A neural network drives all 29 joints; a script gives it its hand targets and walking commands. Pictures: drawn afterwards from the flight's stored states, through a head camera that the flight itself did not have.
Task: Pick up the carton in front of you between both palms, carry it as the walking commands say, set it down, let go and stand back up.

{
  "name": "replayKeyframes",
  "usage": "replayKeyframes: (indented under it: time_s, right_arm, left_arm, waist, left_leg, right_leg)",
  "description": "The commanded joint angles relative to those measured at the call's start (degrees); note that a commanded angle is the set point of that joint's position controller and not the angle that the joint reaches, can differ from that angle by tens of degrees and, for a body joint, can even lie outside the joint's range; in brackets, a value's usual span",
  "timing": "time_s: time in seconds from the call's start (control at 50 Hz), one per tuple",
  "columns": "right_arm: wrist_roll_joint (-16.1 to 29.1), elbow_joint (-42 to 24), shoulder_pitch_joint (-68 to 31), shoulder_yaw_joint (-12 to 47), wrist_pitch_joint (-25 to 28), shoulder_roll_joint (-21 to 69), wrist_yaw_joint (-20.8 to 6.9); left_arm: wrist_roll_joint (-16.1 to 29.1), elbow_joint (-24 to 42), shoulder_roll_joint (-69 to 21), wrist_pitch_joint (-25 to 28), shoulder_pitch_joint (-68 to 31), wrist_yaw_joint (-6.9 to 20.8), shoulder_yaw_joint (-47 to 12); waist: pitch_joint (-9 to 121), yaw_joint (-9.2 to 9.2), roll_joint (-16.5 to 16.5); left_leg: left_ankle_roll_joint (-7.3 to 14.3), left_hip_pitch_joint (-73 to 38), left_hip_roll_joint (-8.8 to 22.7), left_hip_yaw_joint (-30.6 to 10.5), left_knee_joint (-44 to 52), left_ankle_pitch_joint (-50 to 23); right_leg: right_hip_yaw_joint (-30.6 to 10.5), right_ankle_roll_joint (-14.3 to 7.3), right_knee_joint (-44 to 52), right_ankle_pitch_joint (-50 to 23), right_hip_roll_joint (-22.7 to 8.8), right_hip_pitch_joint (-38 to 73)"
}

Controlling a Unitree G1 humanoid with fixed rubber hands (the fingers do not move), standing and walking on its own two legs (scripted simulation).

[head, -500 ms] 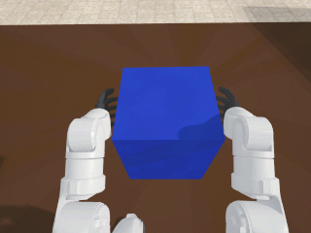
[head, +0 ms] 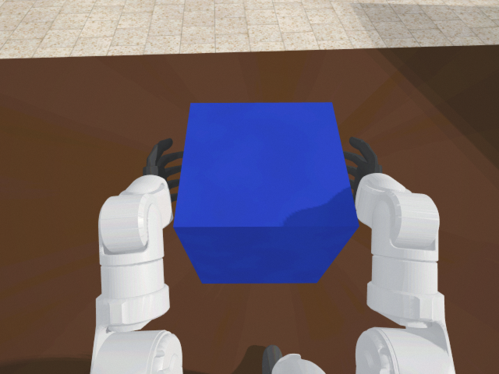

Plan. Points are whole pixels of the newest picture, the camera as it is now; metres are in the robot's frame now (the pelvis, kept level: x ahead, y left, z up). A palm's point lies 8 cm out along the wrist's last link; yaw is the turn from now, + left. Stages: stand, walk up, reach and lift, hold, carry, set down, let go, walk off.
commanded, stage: carry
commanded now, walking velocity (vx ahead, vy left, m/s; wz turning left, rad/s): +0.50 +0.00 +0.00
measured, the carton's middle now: (260, 202) +0.39 -0.02 +0.04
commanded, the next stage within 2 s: none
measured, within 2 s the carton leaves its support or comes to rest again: neither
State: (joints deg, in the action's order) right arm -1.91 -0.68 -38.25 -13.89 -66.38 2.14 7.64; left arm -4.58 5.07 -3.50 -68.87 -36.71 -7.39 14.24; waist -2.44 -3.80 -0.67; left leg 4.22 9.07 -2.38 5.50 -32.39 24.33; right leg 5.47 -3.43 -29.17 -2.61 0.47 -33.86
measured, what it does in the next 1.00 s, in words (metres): goes down: right foot, then left foot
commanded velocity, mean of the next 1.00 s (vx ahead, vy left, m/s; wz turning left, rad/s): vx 0.50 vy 0.00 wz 0.00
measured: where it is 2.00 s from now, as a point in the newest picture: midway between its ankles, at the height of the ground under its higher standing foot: (238, 164)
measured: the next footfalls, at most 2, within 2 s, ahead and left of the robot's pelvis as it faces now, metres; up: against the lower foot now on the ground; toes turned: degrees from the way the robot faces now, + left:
right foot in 0.04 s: +0.19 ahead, -0.07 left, -0.02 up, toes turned -4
left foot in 0.52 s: +0.49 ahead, +0.07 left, -0.04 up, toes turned +3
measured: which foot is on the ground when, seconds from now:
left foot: down 0.00-0.04, up 0.06-0.50, down 0.52-1.00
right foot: up 0.00-0.02, down 0.04-0.52, up 0.54-1.00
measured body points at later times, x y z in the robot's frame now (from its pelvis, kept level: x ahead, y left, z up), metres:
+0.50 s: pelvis +0.32 +0.00 -0.03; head +0.35 +0.00 +0.42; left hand +0.69 +0.16 +0.09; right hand +0.70 -0.14 +0.09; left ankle +0.45 +0.07 -0.75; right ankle +0.16 -0.07 -0.73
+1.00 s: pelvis +0.62 +0.00 -0.05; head +0.65 +0.00 +0.40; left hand +1.00 +0.13 +0.06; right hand +0.99 -0.17 +0.07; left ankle +0.46 +0.06 -0.76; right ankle +0.76 -0.07 -0.78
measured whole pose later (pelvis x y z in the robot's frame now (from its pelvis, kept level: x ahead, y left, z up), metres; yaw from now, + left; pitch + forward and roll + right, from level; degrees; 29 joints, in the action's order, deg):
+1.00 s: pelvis +0.62 +0.00 -0.05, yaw +0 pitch +5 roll +1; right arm -2.1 6.8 -38.7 -12.3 -66.8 0.6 7.7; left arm -4.3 -2.7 -1.8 -69.3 -37.4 -7.3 13.5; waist 2.7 -3.3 -1.0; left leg 4.7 6.2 -4.3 3.9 -34.3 26.7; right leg 6.4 -4.5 -25.9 -5.4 0.9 -30.6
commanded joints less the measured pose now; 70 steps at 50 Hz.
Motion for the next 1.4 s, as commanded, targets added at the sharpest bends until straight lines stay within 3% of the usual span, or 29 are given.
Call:
replayKeyframes:
  time_s: [0.0, 0.02, 0.04, 0.06, 0.08, 0.12, 0.2, 0.3, 0.4, 0.44, 0.48, 0.5, 0.52, 0.54, 0.56, 0.6, 0.66, 0.78, 0.9, 0.94, 0.98, 1.0, 1.02, 1.04, 1.06, 1.08, 1.12, 1.28, 1.38]
  right_arm:
    - [24.4, 1.2, -35.7, 43.2, -0.5, 58.7, -15.8]
    - [23.9, 2.8, -36.3, 42.6, -0.3, 58.2, -15.9]
    - [23.6, 5.3, -36.0, 42.1, -0.6, 60.2, -15.9]
    - [23.4, 5.7, -35.0, 41.0, -0.6, 60.3, -15.7]
    - [23.3, 4.2, -38.1, 41.5, -0.1, 61.1, -15.6]
    - [23.5, 0.6, -42.5, 41.2, 1.0, 63.1, -14.6]
    - [22.0, -2.8, -38.9, 40.9, 1.7, 62.7, -11.8]
    - [19.5, -5.2, -35.6, 41.2, 1.5, 59.1, -10.1]
    - [18.5, -3.9, -35.0, 41.0, -0.4, 54.8, -10.5]
    - [18.2, -1.6, -34.3, 40.0, -1.3, 53.7, -11.2]
    - [17.8, 1.6, -33.7, 38.3, -1.7, 53.1, -12.0]
    - [17.8, 3.1, -33.3, 37.0, -1.9, 52.4, -12.5]
    - [17.3, 5.5, -34.5, 35.2, -1.9, 51.0, -12.8]
    - [17.8, 8.2, -32.9, 34.8, -1.9, 52.6, -13.2]
    - [18.9, 7.8, -33.6, 35.1, -1.5, 55.2, -13.7]
    - [23.0, 3.1, -41.4, 37.5, -0.9, 60.7, -14.7]
    - [27.4, -1.6, -47.3, 39.6, -0.2, 64.2, -15.1]
    - [28.1, -5.4, -44.6, 40.8, -0.4, 62.1, -14.8]
    - [25.2, -0.1, -37.9, 40.2, -1.1, 59.0, -15.1]
    - [24.6, 2.8, -37.3, 40.0, -0.8, 59.2, -15.4]
    - [24.3, 5.8, -37.2, 39.9, -0.4, 60.0, -15.7]
    - [24.1, 6.6, -38.3, 39.4, -0.2, 59.8, -15.8]
    - [23.9, 9.0, -38.6, 39.0, -0.5, 62.3, -15.8]
    - [23.8, 8.7, -38.1, 38.4, -0.3, 61.9, -15.6]
    - [23.9, 7.0, -41.2, 39.0, 0.2, 62.8, -15.3]
    - [24.0, 4.9, -43.5, 39.0, 0.8, 64.1, -14.9]
    - [23.6, 1.5, -44.6, 38.9, 1.4, 64.4, -13.5]
    - [20.7, -3.5, -37.4, 40.1, 1.2, 60.2, -10.2]
    - [19.4, -2.2, -36.1, 40.1, -0.5, 56.3, -10.4]
  left_arm:
    - [18.7, -3.7, -52.5, 1.4, -33.2, 12.1, -39.8]
    - [19.0, -5.3, -52.2, 1.4, -32.5, 12.9, -38.9]
    - [18.4, -7.9, -50.6, 1.5, -33.6, 13.3, -37.9]
    - [19.4, -10.1, -51.9, 1.9, -31.4, 13.7, -37.7]
    - [21.1, -8.7, -55.2, 2.5, -33.1, 14.3, -38.5]
    - [24.9, -3.1, -59.8, 3.3, -41.8, 14.9, -41.1]
    - [29.5, 2.1, -62.4, 3.7, -45.1, 14.8, -43.8]
    - [29.9, 3.4, -59.4, 3.2, -41.6, 14.9, -44.1]
    - [28.5, -0.1, -55.8, 2.0, -38.3, 14.9, -43.1]
    - [27.7, -2.9, -55.2, 1.6, -37.6, 14.9, -42.2]
    - [27.1, -5.9, -55.4, 1.3, -38.4, 15.0, -41.5]
    - [26.6, -7.3, -55.0, 1.3, -39.0, 15.1, -41.0]
    - [26.6, -9.1, -56.8, 0.8, -40.1, 14.9, -40.7]
    - [26.3, -9.6, -56.1, 0.6, -40.2, 14.7, -39.7]
    - [26.2, -9.5, -57.6, 0.8, -42.3, 14.4, -39.6]
    - [25.7, -7.6, -59.9, 1.7, -45.0, 13.5, -38.7]
    - [24.5, -5.2, -61.2, 2.3, -43.9, 11.8, -38.5]
    - [22.7, -1.1, -58.8, 2.5, -40.8, 9.6, -39.5]
    - [20.7, -3.9, -55.1, 1.2, -37.2, 10.5, -39.6]
    - [20.3, -6.3, -54.3, 0.9, -36.5, 11.4, -38.8]
    - [19.9, -9.1, -54.1, 1.2, -35.4, 12.3, -37.3]
    - [19.7, -10.7, -54.0, 1.3, -34.0, 12.9, -36.0]
    - [18.8, -12.8, -52.1, 1.6, -35.6, 13.1, -34.9]
    - [20.0, -14.6, -53.9, 2.1, -33.1, 13.4, -34.8]
    - [21.4, -12.4, -56.6, 2.8, -35.5, 13.9, -35.7]
    - [23.2, -8.9, -58.9, 3.2, -40.2, 14.2, -37.2]
    - [27.1, -3.8, -62.5, 3.7, -46.7, 14.3, -40.1]
    - [29.8, 1.8, -60.1, 3.2, -42.8, 14.2, -42.5]
    - [28.5, -1.0, -56.6, 1.9, -39.5, 14.4, -42.1]
  waist:
    - [31.2, 5.06, 5.3]
    - [33.1, 6.56, -1.2]
    - [37.8, 6.30, -12.3]
    - [41.0, 8.01, -15.6]
    - [36.8, 8.51, -11.2]
    - [30.9, 7.13, -2.7]
    - [31.9, 6.42, -3.8]
    - [31.0, 8.11, -5.9]
    - [27.1, 10.25, -6.4]
    - [26.8, 8.40, -7.6]
    - [30.3, 3.78, -4.9]
    - [32.4, 2.20, 1.2]
    - [37.3, 1.84, 13.9]
    - [39.1, -0.56, 16.4]
    - [34.6, -0.21, 12.7]
    - [29.9, 1.45, 3.9]
    - [30.1, 2.24, 4.9]
    - [30.7, 0.27, 6.4]
    - [27.0, -2.29, 6.7]
    - [26.9, -0.23, 8.4]
    - [30.5, 4.85, 5.1]
    - [33.4, 6.32, -0.8]
    - [38.1, 6.27, -12.7]
    - [40.4, 8.04, -14.2]
    - [36.2, 8.14, -10.7]
    - [33.3, 7.59, -5.4]
    - [30.7, 6.09, -1.7]
    - [31.4, 7.76, -5.6]
    - [28.1, 9.92, -5.9]
  left_leg:
    - [0.4, -6.4, 7.4, -0.6, -15.4, -47.3]
    - [-0.6, 6.0, 5.5, -0.6, -25.5, -23.2]
    - [-2.5, 23.0, -1.1, -3.4, -38.4, 9.1]
    - [-2.4, 32.2, -1.5, -6.7, -49.2, 11.5]
    - [-1.3, 35.2, 0.8, -7.6, -48.5, 8.3]
    - [-1.5, 34.7, 3.0, -7.3, -41.8, 1.3]
    - [-2.6, 31.2, 4.0, -5.5, -31.8, -3.2]
    - [-2.9, 34.5, 3.2, -2.2, -18.8, -12.9]
    - [-1.8, 27.5, -0.5, 2.3, 1.1, -26.6]
    - [0.2, 17.6, -0.8, 2.3, 6.8, -30.0]
    - [1.0, -0.8, 0.4, 2.5, 10.4, -34.9]
    - [1.2, -14.2, 9.6, -7.2, 4.4, -44.8]
    - [10.6, -31.0, 24.7, -28.3, -1.0, -56.7]
    - [15.6, -32.1, 25.5, -37.5, 3.5, -37.9]
    - [13.8, -27.3, 22.0, -35.0, 6.0, -30.4]
    - [10.0, -17.4, 18.6, -27.3, 7.9, -32.8]
    - [8.1, -11.2, 16.4, -21.0, 9.7, -34.1]
    - [7.2, -18.7, 14.0, -14.2, 6.7, -51.2]
    - [5.2, -21.0, 8.8, -8.1, 2.7, -55.5]
    - [3.6, -17.5, 9.0, -6.7, -1.1, -57.0]
    - [0.6, -7.8, 7.4, -2.6, -15.3, -50.3]
    - [-0.4, 5.6, 5.4, -2.5, -26.0, -26.3]
    - [-3.5, 25.6, -1.6, -3.9, -41.3, 8.4]
    - [-2.7, 33.3, -1.8, -7.1, -49.2, 10.7]
    - [-1.6, 35.9, 0.5, -7.6, -48.7, 7.3]
    - [-1.2, 35.9, 1.7, -7.6, -46.0, 3.4]
    - [-1.9, 31.9, 4.0, -7.7, -39.5, -0.6]
    - [-3.4, 36.2, 4.7, -3.3, -21.8, -11.8]
    - [-2.5, 32.6, 1.0, 0.5, -5.1, -23.3]
  right_leg:
    - [2.8, -2.0, 7.2, -11.9, 0.7, 28.9]
    - [-6.7, -2.0, 0.0, -26.0, -9.1, 40.8]
    - [-26.4, -10.3, -6.0, -38.8, -22.3, 57.0]
    - [-37.1, -16.9, -1.2, -16.0, -24.9, 60.0]
    - [-34.6, -14.8, 1.9, -5.7, -20.9, 55.0]
    - [-26.6, -11.4, 4.1, -9.5, -17.2, 45.2]
    - [-19.4, -9.9, 4.9, -12.3, -14.6, 40.8]
    - [-13.6, -8.6, 2.2, -26.7, -11.9, 44.6]
    - [-7.6, -6.6, -0.7, -28.5, -7.5, 45.1]
    - [-6.6, -4.8, -4.5, -29.7, -8.0, 41.8]
    - [-2.6, -1.8, -17.8, -23.8, -6.1, 33.6]
    - [-2.4, -0.6, -28.3, -2.1, -4.2, 20.5]
    - [-3.8, 1.7, -41.9, 34.2, 2.6, 1.0]
    - [-6.9, 1.3, -51.3, 37.6, 3.9, -7.4]
    - [-7.8, 0.3, -51.2, 34.5, 1.8, -10.6]
    - [-7.5, 0.6, -44.2, 27.6, -1.5, -9.3]
    - [-5.7, 2.2, -37.1, 24.4, -2.4, -4.9]
    - [-3.0, 2.4, -24.5, 14.2, -2.5, -11.3]
    - [2.4, 0.5, -2.0, -1.0, 2.1, -4.2]
    - [2.5, -1.4, 4.0, -3.6, 2.6, 5.9]
    - [2.5, -2.5, 7.3, -8.7, 1.0, 25.9]
    - [-7.9, -3.0, 0.3, -20.8, -9.0, 39.4]
    - [-29.7, -13.2, -4.7, -30.4, -24.1, 57.0]
    - [-38.5, -17.4, -0.2, -10.3, -24.1, 58.0]
    - [-34.9, -14.9, 2.6, -2.1, -20.0, 52.8]
    - [-30.8, -12.8, 4.0, -0.6, -18.1, 47.5]
    - [-24.9, -11.0, 6.2, -1.4, -16.3, 37.8]
    - [-15.1, -9.5, 2.9, -21.4, -12.7, 42.8]
    - [-9.7, -7.3, -0.3, -26.6, -8.2, 45.4]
